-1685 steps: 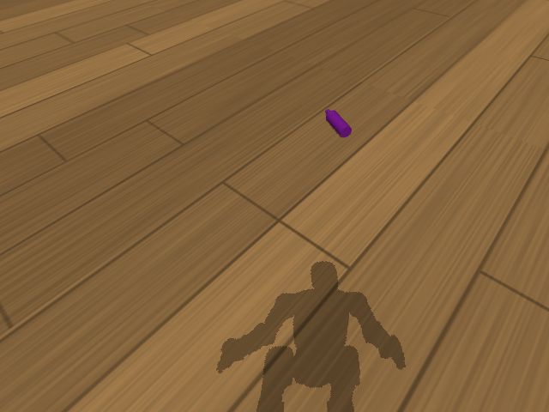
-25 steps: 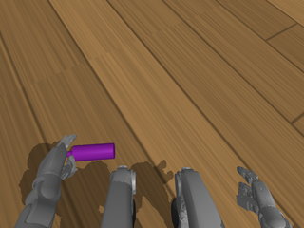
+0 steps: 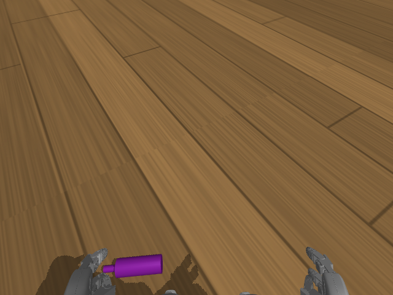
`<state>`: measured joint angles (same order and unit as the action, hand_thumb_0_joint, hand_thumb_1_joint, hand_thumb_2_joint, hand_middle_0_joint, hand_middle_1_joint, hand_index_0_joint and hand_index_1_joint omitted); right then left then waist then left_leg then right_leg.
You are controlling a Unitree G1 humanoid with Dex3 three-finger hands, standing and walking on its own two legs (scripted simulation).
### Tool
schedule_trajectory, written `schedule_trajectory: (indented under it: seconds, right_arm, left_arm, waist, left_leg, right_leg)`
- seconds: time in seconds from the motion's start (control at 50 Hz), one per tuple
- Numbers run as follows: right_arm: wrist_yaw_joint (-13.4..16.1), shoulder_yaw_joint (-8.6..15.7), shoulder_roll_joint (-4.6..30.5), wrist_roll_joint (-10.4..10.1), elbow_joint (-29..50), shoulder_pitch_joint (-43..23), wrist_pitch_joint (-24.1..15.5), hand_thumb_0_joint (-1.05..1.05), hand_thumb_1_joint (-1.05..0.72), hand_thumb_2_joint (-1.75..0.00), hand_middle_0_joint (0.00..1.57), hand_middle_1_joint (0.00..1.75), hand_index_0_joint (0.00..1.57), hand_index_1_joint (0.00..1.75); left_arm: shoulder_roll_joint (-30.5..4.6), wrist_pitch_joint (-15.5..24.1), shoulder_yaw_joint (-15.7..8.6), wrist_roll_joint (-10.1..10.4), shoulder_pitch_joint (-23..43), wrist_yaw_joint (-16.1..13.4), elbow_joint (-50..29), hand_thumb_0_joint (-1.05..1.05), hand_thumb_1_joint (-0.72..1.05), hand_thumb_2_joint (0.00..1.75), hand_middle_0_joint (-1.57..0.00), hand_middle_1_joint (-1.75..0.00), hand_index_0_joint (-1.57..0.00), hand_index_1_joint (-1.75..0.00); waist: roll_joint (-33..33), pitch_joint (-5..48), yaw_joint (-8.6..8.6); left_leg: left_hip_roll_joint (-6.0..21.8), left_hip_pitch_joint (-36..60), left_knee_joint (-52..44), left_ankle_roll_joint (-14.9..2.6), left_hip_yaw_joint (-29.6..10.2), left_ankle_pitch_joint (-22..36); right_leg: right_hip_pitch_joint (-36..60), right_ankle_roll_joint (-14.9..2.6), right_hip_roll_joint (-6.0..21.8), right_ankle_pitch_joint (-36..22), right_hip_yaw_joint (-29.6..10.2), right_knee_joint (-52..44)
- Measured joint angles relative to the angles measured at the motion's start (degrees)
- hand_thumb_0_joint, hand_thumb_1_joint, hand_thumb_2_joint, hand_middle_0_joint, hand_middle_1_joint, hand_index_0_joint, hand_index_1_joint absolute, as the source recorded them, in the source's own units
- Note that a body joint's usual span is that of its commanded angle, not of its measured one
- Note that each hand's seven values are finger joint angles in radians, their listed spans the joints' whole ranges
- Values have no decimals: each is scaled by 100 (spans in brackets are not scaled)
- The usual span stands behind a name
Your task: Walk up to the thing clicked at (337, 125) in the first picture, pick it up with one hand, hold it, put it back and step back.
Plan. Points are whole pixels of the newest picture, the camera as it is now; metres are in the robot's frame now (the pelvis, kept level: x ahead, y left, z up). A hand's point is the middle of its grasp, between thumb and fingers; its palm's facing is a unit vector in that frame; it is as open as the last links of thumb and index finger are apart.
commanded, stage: home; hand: left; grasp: from above
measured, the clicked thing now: (133, 266) +0.38 +0.30 -0.66
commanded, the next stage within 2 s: none
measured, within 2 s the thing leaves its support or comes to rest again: neither
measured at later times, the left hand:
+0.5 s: hand (113, 294) +0.17 +0.17 -0.03, palm faces +0.06 -0.98 -0.20, open 7.4 cm
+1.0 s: hand (111, 293) +0.17 +0.18 -0.03, palm faces +0.05 -0.98 -0.20, open 7.4 cm
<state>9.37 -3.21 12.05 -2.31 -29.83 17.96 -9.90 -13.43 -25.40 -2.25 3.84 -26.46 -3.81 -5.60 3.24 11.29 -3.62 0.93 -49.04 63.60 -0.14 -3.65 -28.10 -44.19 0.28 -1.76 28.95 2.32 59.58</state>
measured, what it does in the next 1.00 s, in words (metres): stands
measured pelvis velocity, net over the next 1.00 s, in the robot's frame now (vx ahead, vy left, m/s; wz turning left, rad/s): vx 0.01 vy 0.00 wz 0.01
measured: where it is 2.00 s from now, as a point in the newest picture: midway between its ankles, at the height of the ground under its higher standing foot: outside the picture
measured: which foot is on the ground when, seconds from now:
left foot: down 0.00-1.00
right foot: down 0.00-1.00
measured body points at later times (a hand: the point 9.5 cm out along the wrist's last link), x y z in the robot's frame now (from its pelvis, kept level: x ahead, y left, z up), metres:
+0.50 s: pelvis +0.01 -0.01 +0.02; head +0.03 +0.00 +0.47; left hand +0.16 +0.23 -0.01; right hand +0.18 -0.25 -0.04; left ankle +0.03 +0.11 -0.66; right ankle +0.00 -0.13 -0.66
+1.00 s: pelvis +0.01 +0.00 +0.02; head +0.02 +0.00 +0.47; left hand +0.16 +0.23 -0.01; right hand +0.17 -0.25 -0.04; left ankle +0.03 +0.11 -0.66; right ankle +0.00 -0.13 -0.66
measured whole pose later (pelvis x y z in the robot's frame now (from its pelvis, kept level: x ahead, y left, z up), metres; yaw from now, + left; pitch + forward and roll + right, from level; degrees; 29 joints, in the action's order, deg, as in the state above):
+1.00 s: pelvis +0.01 +0.00 +0.02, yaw +1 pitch +9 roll -3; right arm 10.4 -2.2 12.8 -0.7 -30.7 17.3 -14.0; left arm -13.2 -24.9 -1.3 3.2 -28.8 -1.1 -6.4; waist 2.6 9.5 -2.2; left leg 0.5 -40.0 57.4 -0.1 -3.2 -26.8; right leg -35.5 0.3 -1.3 27.8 1.9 53.8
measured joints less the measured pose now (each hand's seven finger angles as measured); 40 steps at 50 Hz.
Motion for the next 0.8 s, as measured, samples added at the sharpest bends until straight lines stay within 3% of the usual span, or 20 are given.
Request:
schedule_trajectory:
  seconds: [0.14, 0.34, 0.8]
  right_arm:
    - [125, 88, 68, 65, 88, 104, -162, 1, -90, -90, 21, 30, 20, 30]
    - [116, 115, 105, 142, 93, -116, -381, 1, -90, -90, 21, 30, 20, 30]
    - [111, 80, 59, 171, -94, -56, -411, 1, -90, -90, 21, 30, 21, 30]
  left_arm:
    - [67, -95, 31, 45, -396, 131, -351, 1, 91, 90, -20, -30, -20, -30]
    - [69, -36, 48, -37, -273, 295, -128, 1, 91, 90, -20, -30, -20, -30]
    - [50, 47, 85, -64, -237, 269, -80, 1, 91, 90, -20, -30, -20, -30]
  waist:
    - [55, 5, 31]
    - [-73, -132, 146]
    - [-70, -186, 151]
  left_leg:
    - [-8, 627, -504, -7, 36, 110]
    - [-35, 812, -604, 25, 2, 137]
    - [-37, 894, -634, 16, 26, 128]
  right_leg:
    - [616, 1, 16, -117, -35, -501]
    - [793, -26, 43, -99, 0, -548]
    - [867, -17, 46, -96, -23, -576]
